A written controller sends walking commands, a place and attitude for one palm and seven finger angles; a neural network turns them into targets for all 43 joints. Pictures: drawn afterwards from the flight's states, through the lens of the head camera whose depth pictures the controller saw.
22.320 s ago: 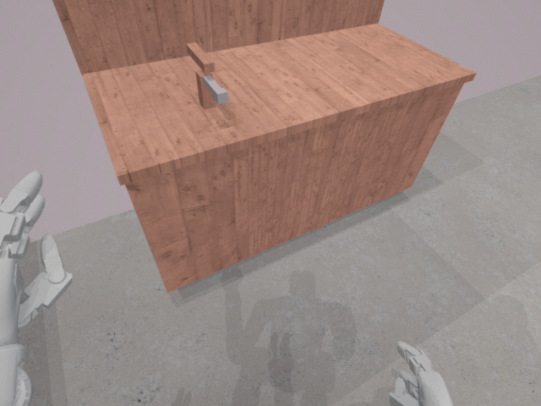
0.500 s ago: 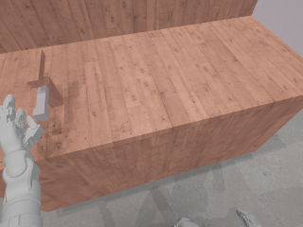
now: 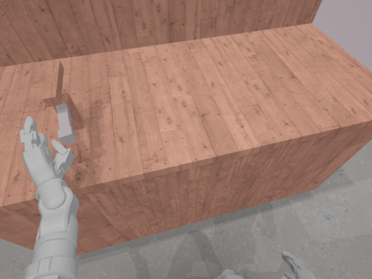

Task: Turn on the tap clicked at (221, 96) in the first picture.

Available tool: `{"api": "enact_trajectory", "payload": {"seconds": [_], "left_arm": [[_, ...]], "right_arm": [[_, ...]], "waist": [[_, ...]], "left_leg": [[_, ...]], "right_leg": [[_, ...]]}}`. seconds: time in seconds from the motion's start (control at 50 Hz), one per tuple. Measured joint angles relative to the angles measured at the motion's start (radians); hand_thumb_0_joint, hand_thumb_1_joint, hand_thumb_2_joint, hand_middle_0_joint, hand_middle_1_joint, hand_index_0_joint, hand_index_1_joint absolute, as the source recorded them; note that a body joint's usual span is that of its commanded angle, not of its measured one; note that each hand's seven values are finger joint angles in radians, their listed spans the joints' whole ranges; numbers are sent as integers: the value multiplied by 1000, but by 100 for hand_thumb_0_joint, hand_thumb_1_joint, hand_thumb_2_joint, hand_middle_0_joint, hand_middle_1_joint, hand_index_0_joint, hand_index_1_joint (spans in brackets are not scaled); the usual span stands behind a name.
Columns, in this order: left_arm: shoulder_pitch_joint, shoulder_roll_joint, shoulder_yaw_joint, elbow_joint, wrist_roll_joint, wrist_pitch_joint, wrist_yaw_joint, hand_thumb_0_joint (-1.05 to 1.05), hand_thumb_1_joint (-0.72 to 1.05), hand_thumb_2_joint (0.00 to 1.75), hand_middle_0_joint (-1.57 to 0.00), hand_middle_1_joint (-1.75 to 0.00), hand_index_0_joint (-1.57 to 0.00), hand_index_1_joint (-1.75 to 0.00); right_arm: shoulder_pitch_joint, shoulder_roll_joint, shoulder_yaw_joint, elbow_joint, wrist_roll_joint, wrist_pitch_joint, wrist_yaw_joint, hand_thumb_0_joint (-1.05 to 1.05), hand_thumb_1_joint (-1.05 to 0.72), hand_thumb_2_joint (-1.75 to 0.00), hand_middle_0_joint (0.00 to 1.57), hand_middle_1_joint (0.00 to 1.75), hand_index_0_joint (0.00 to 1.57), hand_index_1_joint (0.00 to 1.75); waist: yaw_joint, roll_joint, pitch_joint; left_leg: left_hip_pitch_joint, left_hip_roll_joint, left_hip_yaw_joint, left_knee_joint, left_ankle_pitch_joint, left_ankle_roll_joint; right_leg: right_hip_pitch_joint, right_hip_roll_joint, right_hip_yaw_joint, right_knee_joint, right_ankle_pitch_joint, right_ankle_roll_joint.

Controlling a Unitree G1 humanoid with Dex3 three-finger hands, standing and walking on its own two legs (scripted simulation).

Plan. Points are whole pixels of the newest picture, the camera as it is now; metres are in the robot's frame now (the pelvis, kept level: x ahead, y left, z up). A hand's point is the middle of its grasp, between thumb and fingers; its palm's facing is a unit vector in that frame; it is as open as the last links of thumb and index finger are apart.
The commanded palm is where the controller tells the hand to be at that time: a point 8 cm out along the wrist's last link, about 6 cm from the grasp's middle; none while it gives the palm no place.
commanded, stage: push the lever round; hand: left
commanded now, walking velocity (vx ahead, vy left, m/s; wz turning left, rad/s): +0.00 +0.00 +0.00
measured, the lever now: (67, 135) +0.39 +0.29 +0.07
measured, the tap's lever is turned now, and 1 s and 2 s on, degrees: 9 37 62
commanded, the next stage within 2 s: none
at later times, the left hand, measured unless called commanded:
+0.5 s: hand (88, 146) +0.37 +0.24 +0.07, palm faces +0.70 -0.71 -0.06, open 7.7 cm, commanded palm +0.33 +0.26 +0.07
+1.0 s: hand (101, 137) +0.40 +0.22 +0.06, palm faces +0.78 -0.63 -0.08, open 7.7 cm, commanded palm +0.35 +0.23 +0.07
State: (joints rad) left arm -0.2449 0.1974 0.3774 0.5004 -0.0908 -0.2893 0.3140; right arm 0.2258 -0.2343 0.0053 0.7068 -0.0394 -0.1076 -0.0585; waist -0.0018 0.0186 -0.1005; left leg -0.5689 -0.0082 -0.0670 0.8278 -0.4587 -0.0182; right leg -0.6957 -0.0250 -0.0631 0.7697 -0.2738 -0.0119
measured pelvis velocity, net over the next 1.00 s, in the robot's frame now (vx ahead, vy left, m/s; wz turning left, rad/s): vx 0.00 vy -0.01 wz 0.00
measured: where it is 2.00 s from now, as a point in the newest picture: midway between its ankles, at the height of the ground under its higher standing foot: outside the picture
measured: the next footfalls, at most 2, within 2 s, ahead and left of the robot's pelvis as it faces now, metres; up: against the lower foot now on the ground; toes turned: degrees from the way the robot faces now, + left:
none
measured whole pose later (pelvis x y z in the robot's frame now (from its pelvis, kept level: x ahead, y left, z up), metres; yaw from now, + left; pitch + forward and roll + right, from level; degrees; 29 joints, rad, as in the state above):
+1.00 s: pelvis +0.00 -0.01 +0.00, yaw +0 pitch +12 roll +0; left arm -0.47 0.07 0.32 0.67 0.07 -0.24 0.75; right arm 0.21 -0.22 -0.03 0.75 -0.08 -0.05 -0.04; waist -0.03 0.02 -0.12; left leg -0.59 0.00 -0.07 0.82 -0.45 -0.03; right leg -0.72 -0.02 -0.06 0.77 -0.27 -0.02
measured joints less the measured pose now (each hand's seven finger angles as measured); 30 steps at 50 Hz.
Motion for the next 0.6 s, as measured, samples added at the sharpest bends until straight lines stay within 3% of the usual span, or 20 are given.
{"api": "enact_trajectory", "payload": {"seconds": [0.6], "left_arm": [[-94, -101, -80, 46, 108, 39, 287, 2, 93, 91, -15, -16, -15, -15]], "right_arm": [[-13, 11, -19, 23, -26, 33, 13, 1, -90, -90, 20, 30, 20, 30]], "waist": [[-10, 1, -11]], "left_leg": [[7, 1, 0, -11, 7, -5]], "right_leg": [[3, 1, 0, -3, 3, -5]]}}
